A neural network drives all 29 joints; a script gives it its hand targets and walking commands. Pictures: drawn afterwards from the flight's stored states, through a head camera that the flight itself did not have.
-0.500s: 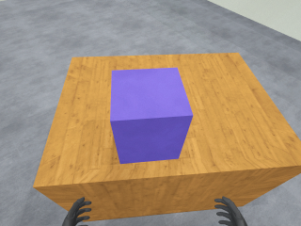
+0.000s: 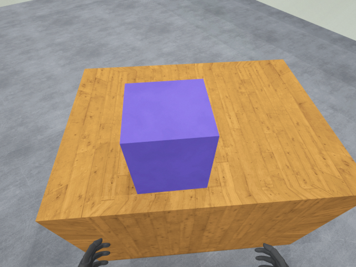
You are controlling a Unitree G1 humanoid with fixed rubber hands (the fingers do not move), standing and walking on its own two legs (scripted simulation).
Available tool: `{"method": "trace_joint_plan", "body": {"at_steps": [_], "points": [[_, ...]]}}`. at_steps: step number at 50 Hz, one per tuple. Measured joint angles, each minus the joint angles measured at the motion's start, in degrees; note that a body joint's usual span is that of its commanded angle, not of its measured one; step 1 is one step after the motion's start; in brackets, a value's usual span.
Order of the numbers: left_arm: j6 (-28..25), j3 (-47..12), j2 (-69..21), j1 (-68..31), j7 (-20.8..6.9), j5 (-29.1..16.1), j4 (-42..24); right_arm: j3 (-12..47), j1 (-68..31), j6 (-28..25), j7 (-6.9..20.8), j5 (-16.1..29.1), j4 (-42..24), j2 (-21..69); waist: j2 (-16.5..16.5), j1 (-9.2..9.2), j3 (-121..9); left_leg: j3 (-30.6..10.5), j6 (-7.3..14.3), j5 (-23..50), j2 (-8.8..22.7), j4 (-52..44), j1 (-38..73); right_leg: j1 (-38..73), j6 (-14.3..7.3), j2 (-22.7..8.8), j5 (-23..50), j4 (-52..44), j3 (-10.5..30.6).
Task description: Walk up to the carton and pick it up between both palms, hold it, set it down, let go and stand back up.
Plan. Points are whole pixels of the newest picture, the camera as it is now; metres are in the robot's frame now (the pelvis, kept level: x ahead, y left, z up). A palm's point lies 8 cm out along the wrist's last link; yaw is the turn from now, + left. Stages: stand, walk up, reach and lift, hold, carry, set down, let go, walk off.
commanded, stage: stand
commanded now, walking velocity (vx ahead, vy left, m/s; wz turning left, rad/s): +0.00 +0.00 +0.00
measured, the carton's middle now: (168, 139) +0.45 +0.03 -0.01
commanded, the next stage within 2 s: none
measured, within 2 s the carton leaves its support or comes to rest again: neither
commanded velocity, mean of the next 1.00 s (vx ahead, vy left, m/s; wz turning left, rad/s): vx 0.00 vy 0.00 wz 0.00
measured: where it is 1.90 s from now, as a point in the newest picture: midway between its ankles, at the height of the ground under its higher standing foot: outside the picture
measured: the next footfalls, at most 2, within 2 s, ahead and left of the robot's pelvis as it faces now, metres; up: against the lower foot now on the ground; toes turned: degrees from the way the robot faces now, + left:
none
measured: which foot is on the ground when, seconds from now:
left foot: down 0.00-1.00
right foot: down 0.00-1.00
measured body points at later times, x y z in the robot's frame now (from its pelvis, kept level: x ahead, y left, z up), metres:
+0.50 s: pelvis +0.00 +0.02 +0.00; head -0.01 +0.03 +0.45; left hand +0.00 +0.24 -0.15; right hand -0.01 -0.22 -0.15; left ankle -0.02 +0.13 -0.74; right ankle +0.00 -0.10 -0.74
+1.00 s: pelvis -0.02 +0.03 +0.00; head -0.04 +0.03 +0.45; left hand -0.08 +0.22 -0.16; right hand -0.08 -0.17 -0.16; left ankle -0.02 +0.13 -0.74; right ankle +0.00 -0.10 -0.74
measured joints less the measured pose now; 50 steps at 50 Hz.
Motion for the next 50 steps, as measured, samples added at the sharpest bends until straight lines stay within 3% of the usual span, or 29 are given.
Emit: {"method": "trace_joint_plan", "body": {"at_steps": [3,8,31,50], "points": [[-3.88,0.18,-0.32,3.34,-0.75,0.44,3.10,-0.61,2.21,4.63,0.62,0.08,1.61,-0.72,0.84,0.36,-1.92,-0.15,-0.06,-1.83,0.34,1.48,1.20,1.62,-0.06,0.33,-1.12,0.53,-0.15],[-5.13,0.74,-0.37,6.99,-0.85,0.38,7.22,-1.48,5.19,7.51,1.04,0.32,4.72,-1.15,0.64,0.74,-3.26,-0.22,-0.03,-3.28,0.29,2.51,2.83,3.30,0.01,0.27,-2.63,1.50,-0.20],[-4.84,0.26,-2.55,11.10,0.55,-0.67,23.07,-1.82,10.39,8.04,-1.02,1.78,15.38,3.55,-0.54,0.46,0.09,0.93,1.69,0.54,-1.33,-2.17,6.58,6.79,1.61,-1.28,1.32,-2.97,0.95],[-4.37,-0.64,-5.25,11.68,0.87,-1.04,29.92,-1.05,11.70,7.84,-1.65,2.20,18.23,5.47,-0.59,0.35,0.36,1.34,2.21,2.39,-2.24,-2.70,5.29,4.92,2.18,-2.19,2.60,-2.33,1.40]]}}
